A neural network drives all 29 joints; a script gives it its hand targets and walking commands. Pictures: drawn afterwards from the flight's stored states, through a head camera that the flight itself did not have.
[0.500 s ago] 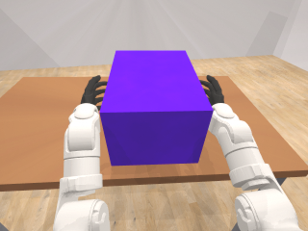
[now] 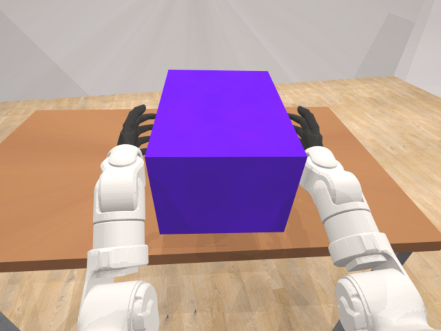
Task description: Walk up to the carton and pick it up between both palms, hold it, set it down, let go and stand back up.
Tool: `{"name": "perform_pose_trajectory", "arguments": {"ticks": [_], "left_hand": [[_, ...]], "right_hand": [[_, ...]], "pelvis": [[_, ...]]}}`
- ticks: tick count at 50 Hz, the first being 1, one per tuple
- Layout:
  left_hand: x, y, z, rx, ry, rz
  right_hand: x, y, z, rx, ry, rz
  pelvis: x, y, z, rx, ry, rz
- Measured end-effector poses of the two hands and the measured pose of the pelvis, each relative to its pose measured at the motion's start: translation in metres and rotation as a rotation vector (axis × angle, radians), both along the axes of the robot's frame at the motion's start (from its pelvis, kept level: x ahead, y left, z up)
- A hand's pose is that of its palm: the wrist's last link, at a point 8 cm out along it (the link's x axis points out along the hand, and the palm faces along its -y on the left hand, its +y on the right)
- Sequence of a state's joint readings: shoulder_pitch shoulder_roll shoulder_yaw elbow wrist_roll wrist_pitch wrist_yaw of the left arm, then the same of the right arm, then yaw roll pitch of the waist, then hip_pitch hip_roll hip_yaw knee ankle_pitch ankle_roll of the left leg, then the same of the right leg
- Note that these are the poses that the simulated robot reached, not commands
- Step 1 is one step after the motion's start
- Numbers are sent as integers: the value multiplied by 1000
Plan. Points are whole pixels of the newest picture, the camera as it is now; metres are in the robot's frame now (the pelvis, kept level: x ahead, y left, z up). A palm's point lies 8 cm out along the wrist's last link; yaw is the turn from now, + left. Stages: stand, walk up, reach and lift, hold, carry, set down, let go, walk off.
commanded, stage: hold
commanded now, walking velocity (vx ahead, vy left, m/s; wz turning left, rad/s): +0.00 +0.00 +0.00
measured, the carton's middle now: (220, 142) +0.43 +0.00 +0.19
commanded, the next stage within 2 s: none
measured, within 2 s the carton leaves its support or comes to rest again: neither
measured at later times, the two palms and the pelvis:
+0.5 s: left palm (129, 151) +0.36 +0.16 +0.22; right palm (308, 150) +0.36 -0.15 +0.21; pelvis +0.00 +0.00 +0.00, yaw +1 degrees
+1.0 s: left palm (129, 151) +0.36 +0.16 +0.22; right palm (308, 150) +0.36 -0.15 +0.21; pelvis +0.00 +0.00 +0.00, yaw +1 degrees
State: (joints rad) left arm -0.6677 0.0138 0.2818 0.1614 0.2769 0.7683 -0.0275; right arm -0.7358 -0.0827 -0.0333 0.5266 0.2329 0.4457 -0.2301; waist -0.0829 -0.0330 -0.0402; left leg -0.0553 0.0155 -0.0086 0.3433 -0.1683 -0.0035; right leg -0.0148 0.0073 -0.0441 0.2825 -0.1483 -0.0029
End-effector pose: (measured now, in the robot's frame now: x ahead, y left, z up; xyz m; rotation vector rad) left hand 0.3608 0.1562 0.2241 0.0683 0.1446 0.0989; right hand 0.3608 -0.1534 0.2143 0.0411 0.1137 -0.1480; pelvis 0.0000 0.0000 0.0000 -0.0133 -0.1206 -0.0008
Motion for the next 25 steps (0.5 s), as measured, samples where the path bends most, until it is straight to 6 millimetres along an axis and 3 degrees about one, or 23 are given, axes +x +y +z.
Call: {"name": "perform_pose_trajectory", "arguments": {"ticks": [25], "left_hand": [[1, 2, -4, 6, -4, -7]], "right_hand": [[0, 2, -1, 3, -4, -2]], "pelvis": [[3, 1, 0, -3, 1, 9]]}}
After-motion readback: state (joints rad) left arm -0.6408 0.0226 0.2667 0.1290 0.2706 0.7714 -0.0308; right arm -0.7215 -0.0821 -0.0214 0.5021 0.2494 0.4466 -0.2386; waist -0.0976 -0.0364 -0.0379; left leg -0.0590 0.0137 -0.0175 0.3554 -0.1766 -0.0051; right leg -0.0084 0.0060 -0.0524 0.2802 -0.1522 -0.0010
